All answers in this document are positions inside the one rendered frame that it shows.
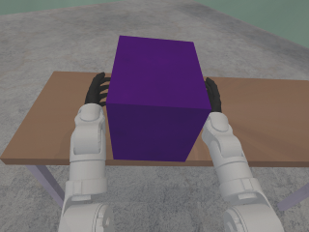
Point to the left robot upper arm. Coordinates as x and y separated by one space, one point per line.
93 217

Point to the robot right forearm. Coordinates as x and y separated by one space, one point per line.
237 184

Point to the right robot hand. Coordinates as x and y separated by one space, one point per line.
213 95

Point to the robot left forearm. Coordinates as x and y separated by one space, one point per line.
87 157

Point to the right robot upper arm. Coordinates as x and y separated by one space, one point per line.
251 218

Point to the carton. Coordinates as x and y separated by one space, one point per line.
157 101

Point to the left robot hand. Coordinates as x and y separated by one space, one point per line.
93 94

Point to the table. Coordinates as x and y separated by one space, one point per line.
269 117

